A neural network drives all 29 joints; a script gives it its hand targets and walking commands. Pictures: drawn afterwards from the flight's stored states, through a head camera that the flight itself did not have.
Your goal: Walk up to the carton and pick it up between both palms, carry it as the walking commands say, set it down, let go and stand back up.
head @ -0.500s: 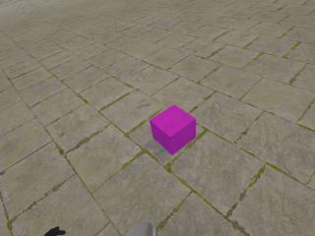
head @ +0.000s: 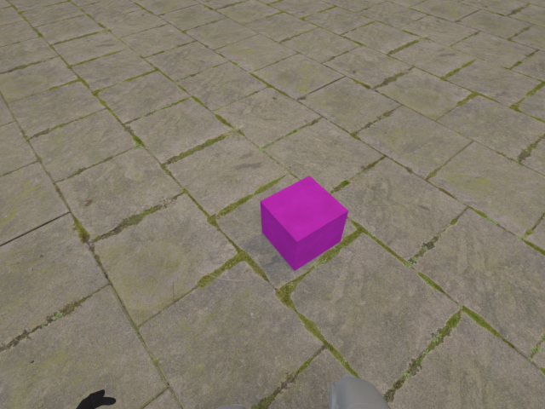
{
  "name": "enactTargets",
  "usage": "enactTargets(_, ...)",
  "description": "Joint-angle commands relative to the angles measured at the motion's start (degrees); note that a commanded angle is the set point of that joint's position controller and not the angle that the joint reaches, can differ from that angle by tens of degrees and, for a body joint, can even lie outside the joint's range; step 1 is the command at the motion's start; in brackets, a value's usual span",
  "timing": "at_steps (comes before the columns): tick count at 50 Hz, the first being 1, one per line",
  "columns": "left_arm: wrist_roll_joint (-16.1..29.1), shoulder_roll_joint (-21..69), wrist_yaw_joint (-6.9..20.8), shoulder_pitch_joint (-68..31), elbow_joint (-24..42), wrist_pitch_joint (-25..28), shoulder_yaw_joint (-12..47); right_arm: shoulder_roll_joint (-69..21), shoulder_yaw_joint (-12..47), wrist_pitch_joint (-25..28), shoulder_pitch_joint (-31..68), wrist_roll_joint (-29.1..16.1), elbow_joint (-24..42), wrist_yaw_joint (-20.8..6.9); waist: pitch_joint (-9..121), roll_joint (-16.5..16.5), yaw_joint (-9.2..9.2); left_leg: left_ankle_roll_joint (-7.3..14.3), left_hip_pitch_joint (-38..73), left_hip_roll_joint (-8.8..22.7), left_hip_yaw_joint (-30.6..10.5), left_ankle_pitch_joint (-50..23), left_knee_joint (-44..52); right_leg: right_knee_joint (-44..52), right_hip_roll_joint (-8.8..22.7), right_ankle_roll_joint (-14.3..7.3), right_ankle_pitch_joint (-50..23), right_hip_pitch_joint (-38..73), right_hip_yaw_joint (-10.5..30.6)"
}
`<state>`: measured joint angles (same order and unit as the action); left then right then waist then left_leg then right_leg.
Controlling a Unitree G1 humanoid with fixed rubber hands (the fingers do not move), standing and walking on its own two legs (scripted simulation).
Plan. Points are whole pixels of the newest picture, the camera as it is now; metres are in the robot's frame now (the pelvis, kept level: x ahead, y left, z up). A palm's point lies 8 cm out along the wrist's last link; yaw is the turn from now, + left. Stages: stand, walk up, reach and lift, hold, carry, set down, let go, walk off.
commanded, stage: walk up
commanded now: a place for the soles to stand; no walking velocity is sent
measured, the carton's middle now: (302, 222) +0.93 -0.10 -0.64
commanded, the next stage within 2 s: none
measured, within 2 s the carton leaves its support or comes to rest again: neither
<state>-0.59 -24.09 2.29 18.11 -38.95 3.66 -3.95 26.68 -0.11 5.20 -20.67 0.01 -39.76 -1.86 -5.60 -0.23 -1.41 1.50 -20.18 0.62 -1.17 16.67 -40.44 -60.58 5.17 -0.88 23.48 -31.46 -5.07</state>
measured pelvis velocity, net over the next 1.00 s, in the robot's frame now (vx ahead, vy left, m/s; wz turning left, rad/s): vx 0.21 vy -0.03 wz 0.04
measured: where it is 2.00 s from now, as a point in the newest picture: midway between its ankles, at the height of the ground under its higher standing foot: (284, 353)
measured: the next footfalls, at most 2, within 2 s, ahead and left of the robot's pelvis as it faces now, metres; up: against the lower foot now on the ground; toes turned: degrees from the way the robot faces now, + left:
right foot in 0.14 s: +0.17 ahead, -0.15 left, +0.00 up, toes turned -7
left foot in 0.64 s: +0.23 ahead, +0.11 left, +0.00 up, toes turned +2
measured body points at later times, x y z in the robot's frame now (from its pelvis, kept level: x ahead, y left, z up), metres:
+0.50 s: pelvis +0.09 -0.04 +0.00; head +0.08 -0.09 +0.45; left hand +0.17 +0.29 -0.05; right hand +0.20 -0.35 -0.12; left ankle +0.19 +0.11 -0.68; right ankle +0.13 -0.15 -0.72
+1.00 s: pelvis +0.21 -0.03 -0.01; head +0.20 -0.03 +0.44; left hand +0.29 +0.30 -0.09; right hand +0.31 -0.35 -0.10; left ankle +0.19 +0.11 -0.72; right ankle +0.31 -0.14 -0.72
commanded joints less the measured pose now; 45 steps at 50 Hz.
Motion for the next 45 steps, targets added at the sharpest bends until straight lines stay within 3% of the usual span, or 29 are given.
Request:
enactTargets(1,0.6,-13.7,0.4,3.4,-1.6,1.5,-4.0,15.4,-7.8,-0.1,6.1,0.6,3.7,-0.3,1.2,13.5,0.95,11.8,-9.7,13.1,-14.0,23.4,24.3,13.3,0.3,-0.5,-8.5,7.5,1.8)
enactTargets(2,0.6,-13.1,0.4,6.4,-2.5,1.7,-4.1,15.5,-7.7,-0.2,8.8,0.7,4.2,-0.5,2.0,13.7,3.03,10.7,-12.6,12.6,-12.1,23.2,22.3,16.2,-0.1,-1.0,-9.4,13.1,1.3)
enactTargets(3,0.5,-13.8,0.2,10.7,-3.6,2.1,-4.5,14.9,-7.4,-0.4,10.2,0.9,4.4,-0.6,4.1,11.0,5.21,9.4,-15.3,10.5,-9.3,23.3,16.0,19.6,-1.4,-1.3,-10.0,20.1,0.6)
enactTargets(4,0.3,-14.9,-0.4,16.3,-5.4,2.8,-5.4,12.0,-6.5,-0.8,10.0,1.4,4.5,-0.5,6.6,3.4,7.92,7.7,-19.5,7.5,-6.6,24.0,3.7,22.8,-2.6,-1.8,-6.2,28.6,2.2)
enactTargets(5,-0.6,-18.2,-1.3,21.6,-6.1,3.7,-6.5,6.8,-5.1,-1.1,7.3,1.1,4.6,-0.5,7.2,-12.9,10.57,3.9,-26.0,0.6,0.8,20.2,-17.2,36.2,4.4,-3.0,11.1,32.9,16.9)
enactTargets(6,-1.5,-21.8,-1.9,18.4,-3.9,4.1,-6.8,5.8,-4.0,-1.2,5.0,0.9,4.9,-0.3,4.6,-14.7,8.55,1.1,-31.6,-2.6,-2.1,12.1,-29.5,49.0,18.0,-6.9,29.7,27.9,42.9)
enactTargets(7,-0.8,-22.7,-2.2,10.4,-1.5,4.0,-6.7,10.5,-5.1,-1.8,3.5,0.7,3.1,-0.1,-0.5,-6.2,4.84,0.8,-31.3,0.4,-6.4,7.0,-32.0,52.6,21.1,-9.0,37.3,21.4,46.8)
enactTargets(8,-0.4,-21.9,-2.4,7.0,0.3,4.2,-6.1,12.0,-5.7,-1.9,2.0,1.2,1.8,-0.5,-2.7,-4.5,2.87,0.6,-30.8,2.0,-5.1,3.6,-30.7,52.3,19.8,-9.4,35.2,20.9,43.4)
enactTargets(9,-0.3,-20.9,-2.5,6.7,-0.8,4.1,-6.3,13.9,-6.9,-1.7,2.3,1.3,0.8,-1.0,-2.1,-1.8,3.06,-0.2,-29.2,4.2,-3.5,2.3,-27.8,50.2,17.9,-7.8,26.8,20.8,39.0)
enactTargets(10,-0.1,-19.7,-2.3,6.5,-0.9,4.3,-5.6,13.8,-7.0,-1.6,2.9,1.3,0.4,-1.1,-0.3,-2.5,2.79,0.1,-26.6,4.6,-3.0,1.7,-25.5,47.7,15.6,-8.1,20.6,19.2,33.7)
enactTargets(11,-0.3,-19.0,-2.0,7.2,-1.0,4.3,-5.3,13.1,-6.7,-1.4,3.9,1.0,0.6,-1.3,1.3,-6.0,3.44,0.3,-25.6,4.5,-2.2,2.5,-22.6,46.8,15.0,-9.2,18.0,20.3,31.0)
enactTargets(15,0.0,-18.9,-1.6,7.6,-0.7,3.9,-5.4,11.8,-6.5,-2.3,5.1,1.2,0.7,-1.9,1.6,-9.3,4.47,-0.6,-21.1,4.9,-0.1,-0.4,-16.1,47.9,14.0,-10.0,16.3,17.9,23.3)
enactTargets(18,0.2,-19.1,-1.2,4.9,0.4,3.6,-5.4,10.9,-6.7,-2.7,6.3,1.0,1.1,-2.5,-0.4,-11.1,3.78,-1.1,-15.7,5.0,1.9,-3.0,-11.7,48.6,12.3,-10.1,16.0,12.5,17.6)
enactTargets(21,0.3,-19.0,-1.0,4.7,0.6,3.2,-5.5,10.2,-6.6,-2.6,7.7,1.1,1.3,-2.9,-1.7,-12.1,4.2,-1.0,-12.8,4.4,3.2,-3.7,-6.7,47.1,11.3,-10.3,15.4,11.3,14.4)
enactTargets(23,0.3,-19.0,-0.7,5.5,0.5,3.1,-5.6,9.8,-6.5,-2.2,8.0,1.3,1.7,-3.0,-0.9,-13.0,4.9,-0.8,-11.6,4.0,3.7,-2.3,-3.5,45.5,11.8,-10.8,14.3,13.1,14.4)
enactTargets(26,0.4,-18.7,-0.6,4.0,1.1,2.7,-5.4,10.6,-6.7,-1.4,6.4,1.3,1.7,-2.7,0.8,-11.9,4.18,-0.1,-7.4,3.1,4.4,-0.2,0.1,42.5,13.2,-11.1,12.8,13.6,14.5)
enactTargets(28,0.2,-17.5,-0.6,1.1,1.8,2.4,-4.7,11.2,-7.3,-0.5,0.7,1.5,0.2,-2.2,3.6,-8.5,0.79,1.1,3.0,1.3,5.4,0.1,4.5,35.0,11.3,-9.3,13.1,8.7,10.7)
enactTargets(29,-0.1,-14.9,-0.6,0.2,2.2,2.0,-3.8,12.4,-7.9,0.0,-4.3,1.7,-1.3,-1.6,5.8,-3.0,-1.71,2.4,10.0,0.0,3.9,6.3,8.7,26.0,7.6,-7.3,12.8,4.7,7.3)
enactTargets(30,0.2,-10.8,-0.7,1.1,2.8,1.8,-2.5,17.1,-9.4,0.5,-9.6,2.4,-2.1,-0.7,7.4,12.3,-4.41,6.2,16.5,10.0,-16.4,24.7,19.4,5.8,1.3,-4.2,9.2,-4.6,1.7)
enactTargets(31,1.0,-9.6,-0.6,-0.8,4.0,1.8,-1.8,19.2,-9.2,0.8,-7.4,2.7,0.0,0.1,2.2,15.8,-5.26,12.0,17.6,18.5,-39.9,37.9,29.6,-5.5,-5.9,-1.9,5.1,-18.2,1.4)
enactTargets(32,0.7,-12.5,-1.1,-1.7,2.8,1.7,-2.1,19.6,-9.1,1.0,-4.1,2.0,0.6,0.7,-1.9,9.3,-4.24,13.0,14.3,19.9,-38.7,33.3,29.5,-7.6,-2.4,-2.8,1.1,-18.8,7.2)
enactTargets(33,0.6,-14.6,-1.0,0.2,1.6,1.9,-2.0,18.7,-8.7,1.2,-2.0,1.1,1.5,0.9,-0.6,6.1,-2.85,12.0,15.2,18.6,-34.9,19.8,25.9,-6.2,-1.5,-2.4,-1.4,-17.0,7.9)
enactTargets(34,0.5,-14.5,-1.1,0.4,0.9,2.2,-2.3,16.9,-8.4,1.3,-2.5,0.9,1.2,1.0,1.6,5.6,-2.69,12.0,16.1,17.3,-30.5,7.6,22.9,-5.2,-0.9,-2.0,-1.9,-15.1,7.7)
enactTargets(35,0.7,-13.3,-1.1,0.9,0.9,2.4,-2.4,15.2,-8.1,1.2,-2.6,1.2,0.8,0.8,3.4,7.5,-2.05,13.0,16.7,15.4,-24.1,-3.1,19.5,-1.8,-0.6,-1.3,-0.6,-13.3,6.7)
enactTargets(37,1.0,-12.0,-0.8,1.7,0.7,2.8,-2.4,14.1,-7.9,0.9,-3.7,1.0,0.8,0.6,6.9,8.7,-2.32,13.4,18.1,13.9,-17.3,-13.2,16.4,3.6,-0.9,-0.8,2.1,-9.9,4.6)
enactTargets(39,0.8,-11.4,-0.7,0.8,1.3,2.6,-2.5,14.6,-7.8,0.6,-3.9,1.1,1.1,0.6,6.9,10.2,-2.86,14.6,16.0,14.3,-15.6,-9.9,17.3,7.2,-1.0,-0.2,1.5,-8.1,3.3)
enactTargets(41,0.8,-11.4,-0.6,0.3,1.3,2.4,-2.5,14.5,-7.7,0.2,-1.0,1.0,2.0,0.4,3.5,11.5,-2.43,14.7,9.9,14.1,-14.1,2.0,20.0,10.7,-0.3,-0.2,-2.8,-6.3,3.0)
enactTargets(43,0.8,-11.9,-0.3,1.6,0.1,2.5,-2.7,14.6,-7.5,-0.2,3.5,1.2,2.9,0.0,1.8,13.2,-1.24,13.5,3.0,12.9,-11.3,11.2,20.8,16.0,-0.7,-0.2,-7.5,0.0,1.8)
enactTargets(45,0.6,-12.2,-0.4,6.6,-2.2,2.8,-3.3,13.8,-7.1,-0.7,8.3,1.0,4.0,-0.4,1.6,13.0,2.12,10.9,-6.3,11.4,-7.6,17.0,18.5,20.5,-1.9,-0.7,-13.5,11.2,-0.6)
